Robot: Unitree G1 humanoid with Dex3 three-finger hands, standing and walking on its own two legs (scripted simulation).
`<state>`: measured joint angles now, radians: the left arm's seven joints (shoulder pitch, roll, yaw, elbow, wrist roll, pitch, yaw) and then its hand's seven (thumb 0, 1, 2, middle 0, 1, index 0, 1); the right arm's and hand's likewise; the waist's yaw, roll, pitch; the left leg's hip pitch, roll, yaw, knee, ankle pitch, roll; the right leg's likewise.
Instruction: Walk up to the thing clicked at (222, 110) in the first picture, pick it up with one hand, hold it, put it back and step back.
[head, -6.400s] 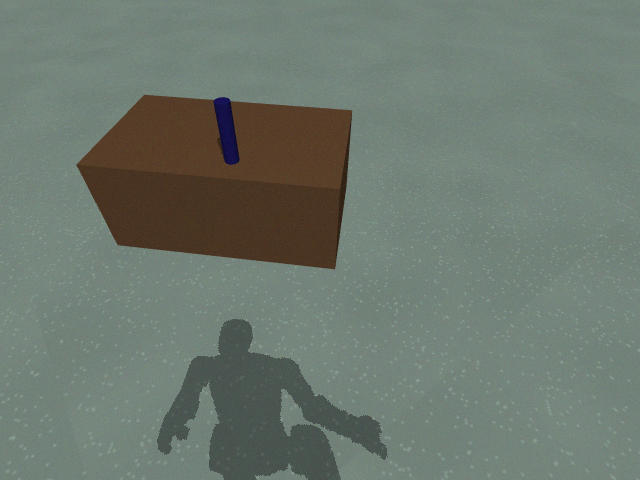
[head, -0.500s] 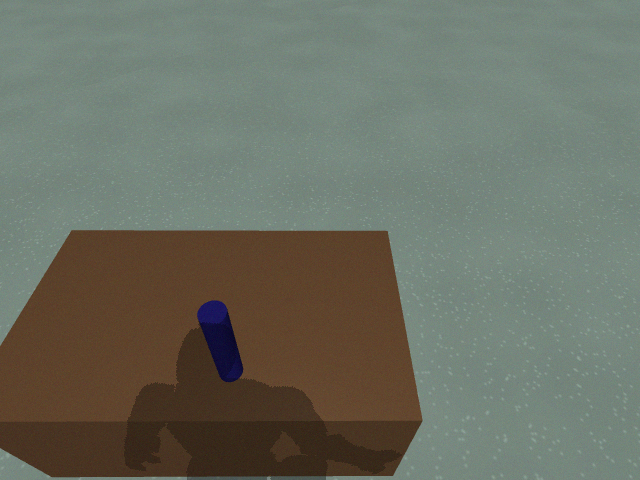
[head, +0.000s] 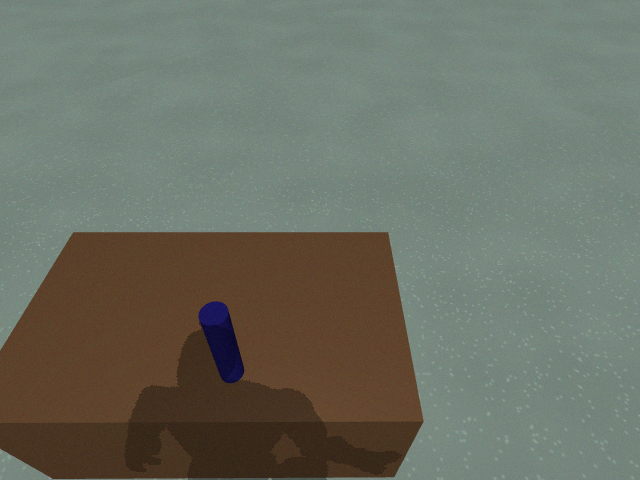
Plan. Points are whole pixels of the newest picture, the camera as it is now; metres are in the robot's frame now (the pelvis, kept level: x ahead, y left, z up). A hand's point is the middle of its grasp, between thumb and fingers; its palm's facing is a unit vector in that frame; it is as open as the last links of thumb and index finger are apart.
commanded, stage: stand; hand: left
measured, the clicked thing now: (223, 345) +0.46 +0.21 -0.25
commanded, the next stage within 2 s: go down in 0.46 s
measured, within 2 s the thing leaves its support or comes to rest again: neither
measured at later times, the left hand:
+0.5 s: hand out of the picture +0.08 +0.25 -0.15, palm faces -0.03 -0.94 -0.35, open 7.4 cm
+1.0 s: hand out of the picture +0.15 +0.26 -0.15, palm faces +0.04 -0.94 -0.33, open 14.8 cm
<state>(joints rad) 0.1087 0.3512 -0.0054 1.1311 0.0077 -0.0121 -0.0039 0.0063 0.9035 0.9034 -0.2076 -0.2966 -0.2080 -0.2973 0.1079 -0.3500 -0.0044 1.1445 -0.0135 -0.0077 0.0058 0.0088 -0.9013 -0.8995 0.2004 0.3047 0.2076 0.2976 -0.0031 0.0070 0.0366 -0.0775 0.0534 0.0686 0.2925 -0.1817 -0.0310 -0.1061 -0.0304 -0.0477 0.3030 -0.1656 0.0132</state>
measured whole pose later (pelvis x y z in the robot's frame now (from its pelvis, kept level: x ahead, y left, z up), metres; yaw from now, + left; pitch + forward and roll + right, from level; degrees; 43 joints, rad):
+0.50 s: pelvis +0.00 +0.00 +0.00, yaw +0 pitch -2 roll +0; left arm 0.11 0.35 -0.01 1.13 0.01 -0.01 0.00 0.01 0.90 0.90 -0.21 -0.30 -0.21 -0.30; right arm 0.11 -0.35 0.00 1.14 -0.01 -0.01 0.00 0.01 -0.90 -0.90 0.20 0.30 0.21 0.30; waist 0.00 0.01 0.04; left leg -0.08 0.05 0.07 0.29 -0.19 -0.03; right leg -0.11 -0.03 -0.05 0.31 -0.17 0.01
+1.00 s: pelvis +0.00 +0.01 -0.02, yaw +1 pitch +7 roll +0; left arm 0.10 0.33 0.10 0.70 0.02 0.25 -0.04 0.00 0.00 0.18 -0.08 -0.03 -0.07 -0.03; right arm 0.15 -0.29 -0.12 0.74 0.04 -0.07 -0.02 0.01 0.10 -0.18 0.06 0.07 0.06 0.06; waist -0.01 0.02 -0.03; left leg -0.41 0.04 0.04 0.59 -0.31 -0.01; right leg -0.41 -0.05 -0.06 0.57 -0.28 0.03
